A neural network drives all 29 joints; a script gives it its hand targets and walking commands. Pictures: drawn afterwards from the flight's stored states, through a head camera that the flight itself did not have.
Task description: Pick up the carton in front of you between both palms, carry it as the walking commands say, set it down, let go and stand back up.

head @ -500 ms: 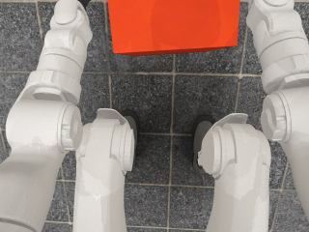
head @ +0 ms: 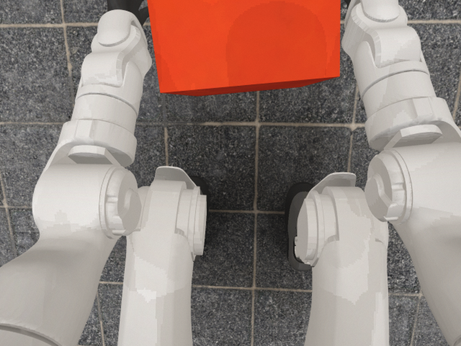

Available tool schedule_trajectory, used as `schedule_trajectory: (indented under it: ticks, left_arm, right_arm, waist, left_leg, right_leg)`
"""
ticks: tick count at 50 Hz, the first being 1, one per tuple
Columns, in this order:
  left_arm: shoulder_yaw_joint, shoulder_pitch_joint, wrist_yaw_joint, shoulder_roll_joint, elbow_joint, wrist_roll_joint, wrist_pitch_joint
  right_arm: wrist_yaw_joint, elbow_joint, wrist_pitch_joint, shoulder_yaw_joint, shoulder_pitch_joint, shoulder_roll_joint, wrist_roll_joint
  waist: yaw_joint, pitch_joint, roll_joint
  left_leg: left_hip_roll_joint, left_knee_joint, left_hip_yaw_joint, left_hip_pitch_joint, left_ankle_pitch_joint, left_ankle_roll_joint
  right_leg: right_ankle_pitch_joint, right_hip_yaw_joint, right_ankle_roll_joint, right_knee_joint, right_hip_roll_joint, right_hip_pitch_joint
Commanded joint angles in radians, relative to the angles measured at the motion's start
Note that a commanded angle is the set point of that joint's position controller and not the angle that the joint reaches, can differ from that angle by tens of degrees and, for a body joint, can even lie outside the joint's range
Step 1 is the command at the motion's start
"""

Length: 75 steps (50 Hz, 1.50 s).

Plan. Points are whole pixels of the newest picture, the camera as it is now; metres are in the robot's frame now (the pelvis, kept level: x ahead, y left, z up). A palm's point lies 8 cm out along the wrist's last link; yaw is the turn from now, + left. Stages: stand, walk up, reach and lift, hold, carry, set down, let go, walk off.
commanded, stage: reach and lift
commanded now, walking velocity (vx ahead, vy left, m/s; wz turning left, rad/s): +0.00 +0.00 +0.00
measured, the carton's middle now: (243, 20) +0.53 +0.01 -0.22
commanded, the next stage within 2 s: none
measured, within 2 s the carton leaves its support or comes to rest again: neither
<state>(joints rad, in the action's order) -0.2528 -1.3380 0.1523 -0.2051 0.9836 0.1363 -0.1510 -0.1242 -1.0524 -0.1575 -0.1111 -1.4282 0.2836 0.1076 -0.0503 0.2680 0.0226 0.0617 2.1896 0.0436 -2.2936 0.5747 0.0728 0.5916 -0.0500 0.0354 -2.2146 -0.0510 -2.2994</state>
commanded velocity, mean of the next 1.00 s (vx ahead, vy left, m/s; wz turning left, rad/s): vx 0.00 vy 0.00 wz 0.00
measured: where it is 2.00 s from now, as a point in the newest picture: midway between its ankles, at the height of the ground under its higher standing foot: (245, 236)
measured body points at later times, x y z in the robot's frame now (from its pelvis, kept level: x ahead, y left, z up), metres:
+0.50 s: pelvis -0.01 +0.00 +0.11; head +0.25 +0.00 +0.47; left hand +0.49 +0.15 +0.04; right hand +0.51 -0.15 +0.05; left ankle +0.11 +0.13 -0.33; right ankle +0.10 -0.13 -0.33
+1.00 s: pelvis +0.02 +0.01 +0.23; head +0.20 +0.00 +0.65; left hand +0.46 +0.15 +0.19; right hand +0.47 -0.15 +0.20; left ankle +0.11 +0.13 -0.33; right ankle +0.10 -0.13 -0.33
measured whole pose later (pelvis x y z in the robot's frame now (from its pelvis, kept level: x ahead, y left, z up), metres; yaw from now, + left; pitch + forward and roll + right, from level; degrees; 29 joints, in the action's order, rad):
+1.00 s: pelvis +0.02 +0.01 +0.23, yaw -2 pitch +34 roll +0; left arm -0.43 -0.75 0.05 0.07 0.63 -0.22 -0.40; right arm -0.03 -0.67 -0.37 -0.45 -0.81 -0.06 -0.22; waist -0.01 -0.23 -0.02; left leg 0.09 1.41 0.09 -1.55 0.46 0.05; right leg 0.47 -0.13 0.06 -1.42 -0.11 -1.55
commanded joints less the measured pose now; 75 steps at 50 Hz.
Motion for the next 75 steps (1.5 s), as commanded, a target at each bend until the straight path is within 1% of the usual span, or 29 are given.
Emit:
schedule_trajectory:
  ticks: [1,3,6,8,9,11,16,20,21,24,25,27,28,29,30,33,34,44,48,49,56,59,60,61,64,68,71,72,75]
  left_arm:
    - [0.399,-0.588,-0.321,1.076,-0.391,0.057,-0.037]
    - [0.503,-0.733,-0.309,1.092,-0.575,0.128,-0.048]
    - [0.435,-0.612,-0.286,1.102,-0.472,0.02,-0.111]
    - [0.392,-0.521,-0.296,1.095,-0.391,-0.041,-0.145]
    - [0.376,-0.479,-0.3,1.148,-0.318,-0.059,-0.165]
    - [0.22,-0.53,-0.308,1.076,-0.249,-0.188,-0.177]
    - [0.202,-0.517,-0.314,1.204,-0.266,-0.197,-0.184]
    - [0.211,-0.504,-0.327,1.186,-0.24,-0.222,-0.192]
    - [0.198,-0.478,-0.328,1.203,-0.272,-0.251,-0.19]
    - [0.223,-0.446,-0.339,1.263,-0.263,-0.208,-0.203]
    - [0.218,-0.415,-0.344,1.264,-0.254,-0.223,-0.203]
    - [0.274,-0.441,-0.342,1.27,-0.304,-0.184,-0.203]
    - [0.333,-0.438,-0.339,1.279,-0.4,-0.165,-0.192]
    - [0.347,-0.438,-0.338,1.255,-0.373,-0.148,-0.197]
    - [0.333,-0.362,-0.342,1.248,-0.358,-0.178,-0.209]
    - [0.396,-0.36,-0.349,1.311,-0.393,-0.125,-0.221]
    - [0.431,-0.36,-0.352,1.307,-0.451,-0.113,-0.214]
    - [0.409,-0.114,-0.343,1.329,-0.346,-0.157,-0.22]
    - [0.366,-0.088,-0.359,1.267,-0.342,-0.211,-0.218]
    - [0.41,-0.093,-0.35,1.388,-0.338,-0.161,-0.209]
    - [0.486,0.142,-0.35,1.369,-0.439,-0.173,-0.198]
    - [0.459,0.228,-0.347,1.41,-0.374,-0.16,-0.19]
    - [0.49,0.205,-0.34,1.353,-0.407,-0.178,-0.188]
    - [0.514,0.226,-0.344,1.406,-0.399,-0.156,-0.195]
    - [0.516,0.299,-0.348,1.369,-0.45,-0.179,-0.184]
    - [0.548,0.306,-0.352,1.371,-0.486,-0.158,-0.197]
    - [0.538,0.445,-0.368,1.349,-0.476,-0.165,-0.209]
    - [0.547,0.494,-0.372,1.374,-0.437,-0.159,-0.24]
    - [0.522,0.525,-0.386,1.324,-0.45,-0.203,-0.277]
  right_arm:
    - [0.274,0.389,-0.031,0.325,-0.488,-1.14,0.052]
    - [0.265,0.472,-0.07,0.347,-0.46,-1.221,0.051]
    - [0.268,0.367,-0.129,0.301,-0.393,-1.263,-0.012]
    - [0.283,0.361,-0.159,0.298,-0.361,-1.279,-0.013]
    - [0.288,0.357,-0.15,0.259,-0.406,-1.227,-0.059]
    - [0.309,0.12,-0.194,0.125,-0.291,-1.267,-0.122]
    - [0.331,0.147,-0.18,0.073,-0.33,-1.264,-0.174]
    - [0.343,0.126,-0.185,-0.022,-0.253,-1.252,-0.259]
    - [0.344,0.054,-0.201,-0.036,-0.194,-1.237,-0.268]
    - [0.355,0.168,-0.19,-0.003,-0.283,-1.25,-0.274]
    - [0.345,0.28,-0.184,0.058,-0.328,-1.279,-0.22]
    - [0.354,0.257,-0.202,0.117,-0.303,-1.341,-0.187]
    - [0.352,0.266,-0.202,0.145,-0.207,-1.37,-0.148]
    - [0.352,0.264,-0.204,0.143,-0.189,-1.372,-0.153]
    - [0.348,0.302,-0.214,0.174,-0.244,-1.378,-0.136]
    - [0.361,0.342,-0.216,0.211,-0.142,-1.379,-0.138]
    - [0.355,0.371,-0.222,0.271,-0.15,-1.435,-0.114]
    - [0.352,0.276,-0.216,0.211,0.058,-1.423,-0.165]
    - [0.343,0.261,-0.224,0.173,0.131,-1.454,-0.195]
    - [0.347,0.318,-0.194,0.215,0.079,-1.447,-0.179]
    - [0.362,0.339,-0.186,0.257,0.32,-1.477,-0.163]
    - [0.356,0.436,-0.19,0.306,0.334,-1.418,-0.187]
    - [0.364,0.385,-0.19,0.306,0.35,-1.474,-0.179]
    - [0.359,0.436,-0.184,0.312,0.357,-1.436,-0.193]
    - [0.349,0.45,-0.19,0.389,0.412,-1.558,-0.146]
    - [0.339,0.417,-0.203,0.324,0.528,-1.465,-0.179]
    - [0.334,0.429,-0.228,0.454,0.573,-1.524,-0.149]
    - [0.33,0.457,-0.226,0.383,0.619,-1.477,-0.163]
    - [0.333,0.501,-0.265,0.369,0.671,-1.479,-0.182]
  waist:
    - [0.026,-1.644,-0.096]
    - [0.106,-1.882,-0.117]
    - [0.005,-1.699,-0.096]
    - [-0.026,-1.464,-0.113]
    - [0.048,-1.44,-0.081]
    - [-0.025,-1.205,-0.107]
    - [-0.02,-1.346,-0.029]
    - [0.093,-1.27,-0.044]
    - [0.023,-1.277,0.01]
    - [0.071,-1.352,-0.027]
    - [0.002,-1.431,0.0]
    - [0.053,-1.474,-0.041]
    - [-0.002,-1.611,-0.042]
    - [0.067,-1.56,-0.036]
    - [-0.024,-1.543,-0.045]
    - [0.079,-1.532,-0.051]
    - [0.015,-1.668,-0.057]
    - [0.061,-1.312,-0.026]
    - [-0.025,-1.17,-0.046]
    - [0.084,-1.269,-0.008]
    - [0.015,-1.213,0.031]
    - [0.08,-1.123,-0.048]
    - [-0.004,-1.105,0.004]
    - [0.112,-1.113,-0.069]
    - [-0.001,-1.078,-0.063]
    - [0.081,-0.971,0.001]
    - [-0.027,-0.992,-0.058]
    - [0.053,-0.904,-0.02]
    - [0.038,-0.792,-0.067]
  left_leg:
    - [0.092,-0.144,-0.148,0.642,-0.527,-0.043]
    - [0.103,-0.168,-0.148,0.716,-0.561,-0.026]
    - [0.118,-0.265,-0.183,0.66,-0.365,-0.038]
    - [0.099,-0.329,-0.162,0.641,-0.227,-0.052]
    - [0.105,-0.338,-0.158,0.588,-0.193,-0.039]
    - [0.089,-0.41,-0.151,0.548,-0.047,-0.068]
    - [0.101,-0.465,-0.153,0.68,-0.141,-0.055]
    - [0.103,-0.561,-0.131,0.703,-0.13,-0.025]
    - [0.118,-0.581,-0.154,0.704,-0.15,-0.033]
    - [0.11,-0.622,-0.116,0.766,-0.133,-0.03]
    - [0.115,-0.633,-0.16,0.77,-0.119,-0.045]
    - [0.112,-0.638,-0.143,0.85,-0.21,-0.043]
    - [0.126,-0.655,-0.156,0.936,-0.32,-0.04]
    - [0.108,-0.654,-0.142,0.878,-0.297,-0.03]
    - [0.112,-0.684,-0.147,0.923,-0.274,-0.04]
    - [0.108,-0.719,-0.117,0.944,-0.295,-0.032]
    - [0.114,-0.724,-0.15,1.03,-0.369,-0.027]
    - [0.101,-0.908,-0.083,1.186,-0.272,-0.036]
    - [0.106,-0.998,-0.105,1.176,-0.199,-0.052]
    - [0.102,-0.996,-0.072,1.285,-0.23,-0.045]
    - [0.088,-1.127,-0.03,1.467,-0.398,-0.036]
    - [0.084,-1.222,-0.014,1.487,-0.366,-0.056]
    - [0.083,-1.244,-0.024,1.523,-0.38,-0.049]
    - [0.07,-1.248,0.016,1.583,-0.321,-0.047]
    - [0.071,-1.3,-0.015,1.599,-0.4,-0.062]
    - [0.063,-1.401,0.003,1.736,-0.459,-0.061]
    - [0.076,-1.446,-0.015,1.784,-0.563,-0.058]
    - [0.069,-1.484,0.012,1.809,-0.556,-0.058]
    - [0.066,-1.576,0.01,1.892,-0.536,-0.067]
  right_leg:
    - [-0.586,0.112,-0.036,0.18,-0.098,0.826]
    - [-0.654,0.129,-0.028,0.188,-0.1,0.975]
    - [-0.426,0.135,-0.021,0.283,-0.109,0.884]
    - [-0.239,0.127,-0.012,0.36,-0.104,0.713]
    - [-0.208,0.151,-0.013,0.364,-0.098,0.692]
    - [-0.067,0.134,-0.022,0.436,-0.108,0.577]
    - [-0.15,0.134,-0.029,0.49,-0.116,0.672]
    - [-0.155,0.127,-0.043,0.587,-0.133,0.697]
    - [-0.175,0.1,-0.056,0.622,-0.124,0.737]
    - [-0.137,0.122,-0.053,0.637,-0.122,0.769]
    - [-0.153,0.117,-0.038,0.644,-0.125,0.832]
    - [-0.256,0.114,-0.024,0.675,-0.124,0.907]
    - [-0.348,0.094,-0.021,0.691,-0.123,1.035]
    - [-0.354,0.12,-0.017,0.683,-0.126,0.998]
    - [-0.292,0.114,-0.002,0.696,-0.128,0.986]
    - [-0.318,0.123,-0.024,0.737,-0.118,1.016]
    - [-0.387,0.101,-0.009,0.768,-0.132,1.099]
    - [-0.25,0.079,-0.023,0.93,-0.12,1.12]
    - [-0.219,0.036,-0.027,1.044,-0.109,1.225]
    - [-0.254,0.062,-0.023,1.013,-0.119,1.249]
    - [-0.373,0.007,-0.042,1.14,-0.11,1.369]
    - [-0.372,0.021,-0.032,1.232,-0.099,1.516]
    - [-0.367,0.012,-0.029,1.231,-0.102,1.475]
    - [-0.318,0.021,-0.031,1.25,-0.098,1.54]
    - [-0.41,-0.005,-0.014,1.333,-0.092,1.675]
    - [-0.461,-0.02,-0.038,1.428,-0.09,1.69]
    - [-0.614,-0.055,-0.009,1.494,-0.065,1.891]
    - [-0.571,-0.045,-0.023,1.524,-0.064,1.907]
    - [-0.559,-0.034,0.002,1.601,-0.066,1.933]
